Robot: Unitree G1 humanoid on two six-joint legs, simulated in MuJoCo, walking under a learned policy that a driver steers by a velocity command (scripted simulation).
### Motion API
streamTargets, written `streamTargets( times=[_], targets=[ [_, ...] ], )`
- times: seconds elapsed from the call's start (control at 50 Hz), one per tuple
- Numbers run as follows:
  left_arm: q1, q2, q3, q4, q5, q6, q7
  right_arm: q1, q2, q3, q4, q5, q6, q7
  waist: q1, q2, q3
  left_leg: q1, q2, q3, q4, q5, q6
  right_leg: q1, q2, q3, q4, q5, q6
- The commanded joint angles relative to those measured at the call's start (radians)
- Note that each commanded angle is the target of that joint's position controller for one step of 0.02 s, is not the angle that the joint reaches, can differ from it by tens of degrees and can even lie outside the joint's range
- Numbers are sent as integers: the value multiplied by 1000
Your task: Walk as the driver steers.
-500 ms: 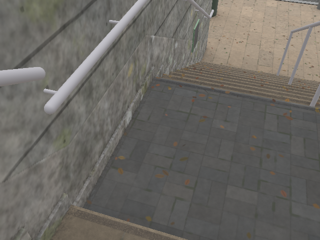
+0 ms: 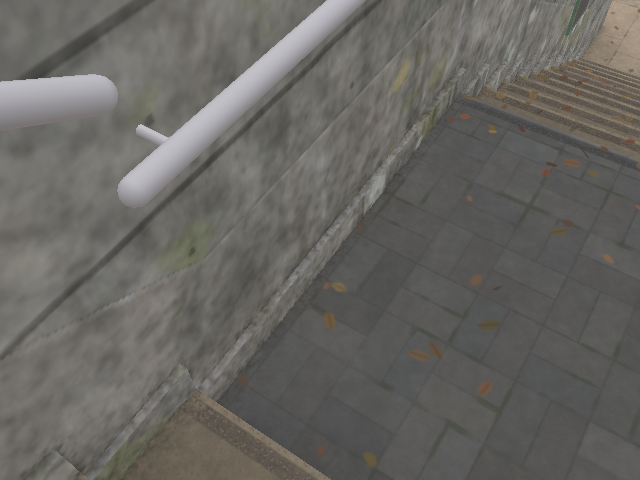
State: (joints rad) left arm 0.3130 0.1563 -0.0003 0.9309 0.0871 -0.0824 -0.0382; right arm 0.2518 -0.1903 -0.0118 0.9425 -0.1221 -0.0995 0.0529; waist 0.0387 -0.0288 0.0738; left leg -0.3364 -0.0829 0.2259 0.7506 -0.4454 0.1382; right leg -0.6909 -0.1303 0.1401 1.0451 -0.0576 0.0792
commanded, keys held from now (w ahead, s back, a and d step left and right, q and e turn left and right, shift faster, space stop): e+shift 0.70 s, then q+shift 0.30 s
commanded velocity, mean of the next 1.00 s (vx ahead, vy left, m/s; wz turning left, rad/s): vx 0.08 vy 0.00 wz -0.58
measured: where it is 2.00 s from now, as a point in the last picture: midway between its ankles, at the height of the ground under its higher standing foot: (410, 407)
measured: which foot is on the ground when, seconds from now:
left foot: down 0.00-0.24, up 0.26-0.54, down 0.56-0.88, up 0.90-1.00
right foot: up 0.00-0.22, down 0.24-0.58, up 0.60-0.84, down 0.86-1.00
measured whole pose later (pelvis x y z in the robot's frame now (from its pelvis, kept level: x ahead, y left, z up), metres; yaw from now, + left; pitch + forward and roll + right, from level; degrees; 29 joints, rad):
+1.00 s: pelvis +0.30 -0.15 -0.17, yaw -35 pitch +4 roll -1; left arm 0.21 0.25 -0.04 0.64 0.07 -0.08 -0.04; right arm 0.30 -0.27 0.02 0.74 -0.07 -0.09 0.04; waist -0.01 -0.02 -0.04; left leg -0.62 0.05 -0.08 1.10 -0.40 -0.13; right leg -0.45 -0.03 -0.12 0.87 -0.40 -0.12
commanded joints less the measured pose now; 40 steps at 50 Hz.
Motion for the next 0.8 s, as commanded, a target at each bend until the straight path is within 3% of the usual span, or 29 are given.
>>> streamTargets(
  times=[0.02, 0.1, 0.14, 0.18, 0.2, 0.22, 0.24, 0.26, 0.28, 0.3, 0.32, 0.34, 0.36, 0.38, 0.4, 0.46, 0.48, 0.5, 0.54, 0.56, 0.58, 0.6, 0.62, 0.64, 0.68, 0.7, 0.74, 0.76, 0.8],
  targets=[
    [160, 60, 6, 47, 0, -6, -21, -46, -95, -5, -95, 3, -40, -9, 34, -15, -126, -161, 309, -132, -106, 499, 76, 288, -25, 31, -242, 401, 9],
    [-67, 148, 49, -69, 10, 10, -17, 16, -133, -23, -134, 12, -15, -33, -43, 53, -14, 6, 398, -155, 32, 428, 34, 125, 3, -62, -383, 325, -13],
    [-151, 98, 34, -108, 40, 17, -10, 162, -164, -33, -106, 27, -3, -57, -96, 54, 11, 112, 431, -191, 112, 390, 5, 80, 17, -135, -440, 288, -38],
    [-114, 130, 48, -72, 35, 13, 1, 141, -171, -42, -139, 40, -2, -67, -92, 46, 26, 59, 416, -149, 184, 363, -42, 204, 62, -229, -463, 186, -48],
    [-29, 153, 61, -53, 32, 8, 11, 95, -207, -55, -156, 28, -6, -64, -52, 86, 2, 28, 397, -101, 291, 436, -75, 337, 97, -278, -460, 159, -52],
    [148, 220, 92, 12, 2, -10, 20, 40, -265, -70, -192, 24, -15, -51, 30, -8, -31, -39, 322, -28, 489, 419, -122, 541, 165, -349, -536, 247, -70],
    [372, 266, 123, 71, -14, -20, 42, -29, -319, -88, -208, 36, -9, -33, 154, -139, -60, -161, 230, -6, 795, 290, -177, 785, 198, -342, -711, 436, -138],
    [533, 380, 147, 100, -7, -26, 66, -17, -139, -45, -272, 32, 0, 16, 122, -334, -352, -436, 64, -11, 1296, -557, -263, 1255, 31, -78, -439, 1111, -416],
    [557, 446, 148, 42, -9, -52, 45, -98, -42, 0, -360, 76, -12, 36, 177, -215, -537, -719, 52, -189, 1476, -576, -321, 1546, -203, 234, -329, 1505, -604],
    [498, 372, 136, -12, 5, -78, 37, -270, -115, -13, -428, 127, -36, 34, 247, -14, -352, -1001, 87, -275, 1463, -507, -339, 1434, -252, 312, -330, 1376, -565],
    [339, 353, 123, -70, -26, -85, 26, -279, -147, -25, -488, 142, -38, 10, 164, -28, -276, -1039, 111, -354, 1380, -432, -309, 1219, -283, 417, -371, 1006, -553],
    [179, 282, 88, -118, -44, -76, 9, -181, -211, -39, -463, 88, -34, -13, 57, 35, -168, -955, 171, -401, 1204, -314, -270, 903, -250, 391, -391, 789, -504],
    [78, 161, 36, -136, -31, -61, -3, -121, -215, -38, -423, 45, -26, -31, -31, 59, -77, -827, 212, -426, 1042, -178, -244, 585, -218, 308, -452, 694, -450],
    [-72, 125, 10, -193, -34, -55, -11, -52, -223, -35, -387, 29, -10, -44, -106, 46, -22, -604, 222, -394, 839, -13, -232, 251, -120, 238, -554, 573, -427],
    [-176, 191, 21, -263, -49, -67, -12, 9, -217, -32, -360, 25, 2, -46, -143, 6, -64, -376, 189, -337, 646, 198, -238, 32, -34, 157, -582, 493, -432],
    [-130, 343, 63, -265, -26, -79, -24, 24, -113, 7, -351, 29, 43, -11, -152, 33, -142, 4, 141, -223, 379, 236, -244, -70, 100, 138, -501, 385, -348],
    [-132, 348, 64, -279, 13, -75, -26, 117, -148, 3, -317, 35, 33, -6, -140, 11, -161, 61, 96, -217, 503, 415, -231, -61, 108, 145, -380, 379, -339],
    [-136, 343, 65, -301, 17, -78, -24, 151, -206, -21, -310, 39, 22, -15, -138, 32, -159, 31, 73, -220, 455, 314, -243, 25, 110, 188, -315, 394, -325],
    [-168, 308, 62, -329, -12, -82, -16, 180, -239, -43, -322, 46, 0, -40, -150, 47, -146, -8, 37, -263, 213, 187, -211, 186, 73, 297, -131, 460, -299],
    [-240, 274, 55, -365, -39, -82, -35, 291, -274, -59, -294, 64, -10, -60, -212, 95, -172, 195, 64, -303, -1, 420, -129, 92, 135, 257, 11, 433, -258],
    [-98, 113, 13, -367, -30, -80, -55, 225, -420, -88, -322, 104, -15, -73, -98, 255, -322, 396, 343, -693, -121, 1112, 256, -81, 316, 97, 294, -261, -127],
    [-93, 176, 22, -366, -22, -44, -51, 144, -396, -78, -403, 42, -11, -39, -138, 212, -306, 279, 542, -1143, -250, 1182, 485, -263, 319, 84, 403, -650, -45],
    [-132, 199, 25, -358, -28, -13, -30, 115, -321, -53, -366, 41, -23, -33, -122, 40, -178, 221, 559, -1127, -213, 1008, 442, -378, 238, 129, 464, -569, -20],
    [-136, 175, 9, -359, -21, 7, -9, 41, -240, -26, -348, 84, -15, -46, -79, 61, -201, 198, 512, -975, -177, 795, 335, -415, 164, 88, 441, -496, -2],
    [-75, 131, -19, -323, 39, 35, -9, -79, -85, 18, -360, 89, -10, -84, -30, 103, -245, 116, 371, -689, -75, 776, 155, -283, 91, 17, 410, -317, 24],
    [-75, 132, -32, -330, 46, 29, -33, -92, -118, 11, -375, 88, -6, -102, -23, 90, -222, -42, 330, -601, -95, 736, 128, -154, 101, -45, 463, -252, 10],
    [-140, 173, -21, -379, 14, 28, -53, -73, -246, -13, -370, 55, -9, -115, -32, 64, -186, -253, 275, -466, -118, 700, 115, 8, 125, -145, 478, -174, -12],
    [-150, 184, -18, -387, 7, 33, -53, -53, -258, -8, -345, 50, -6, -107, -34, 69, -178, -283, 254, -425, -109, 678, 89, 53, 123, -164, 425, -140, -7],
    [-69, 169, -20, -350, -15, 42, -71, -64, -192, 45, -286, 92, -13, -57, 19, 97, -149, -366, 187, -352, -48, 611, -50, 268, 101, -179, 145, -114, 46]
  ],
)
